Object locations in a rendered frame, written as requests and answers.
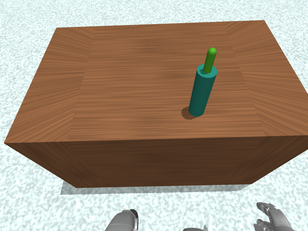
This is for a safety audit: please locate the right robot hand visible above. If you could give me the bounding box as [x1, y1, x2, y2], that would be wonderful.
[254, 202, 292, 231]

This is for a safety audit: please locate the bottle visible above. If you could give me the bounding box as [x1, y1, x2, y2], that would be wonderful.
[189, 48, 217, 117]

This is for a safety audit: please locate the left robot foot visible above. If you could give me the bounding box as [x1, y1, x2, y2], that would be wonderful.
[130, 209, 138, 218]

